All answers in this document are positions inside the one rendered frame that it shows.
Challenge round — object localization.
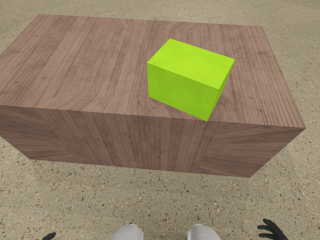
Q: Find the robot left thigh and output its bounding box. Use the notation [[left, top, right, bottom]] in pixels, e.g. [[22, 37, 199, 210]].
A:
[[110, 224, 144, 240]]

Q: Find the robot right thigh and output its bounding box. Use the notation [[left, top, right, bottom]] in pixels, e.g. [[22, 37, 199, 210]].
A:
[[187, 225, 221, 240]]

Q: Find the pedestal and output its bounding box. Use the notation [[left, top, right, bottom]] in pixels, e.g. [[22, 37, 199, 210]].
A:
[[0, 14, 306, 178]]

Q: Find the robot thigh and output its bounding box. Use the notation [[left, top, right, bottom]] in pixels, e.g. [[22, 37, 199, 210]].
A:
[[187, 225, 221, 240], [110, 224, 144, 240]]

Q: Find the carton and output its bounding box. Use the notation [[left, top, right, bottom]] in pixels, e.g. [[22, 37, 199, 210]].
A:
[[147, 38, 235, 121]]

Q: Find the right robot hand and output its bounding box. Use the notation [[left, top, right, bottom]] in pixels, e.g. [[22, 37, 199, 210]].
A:
[[257, 218, 288, 240]]

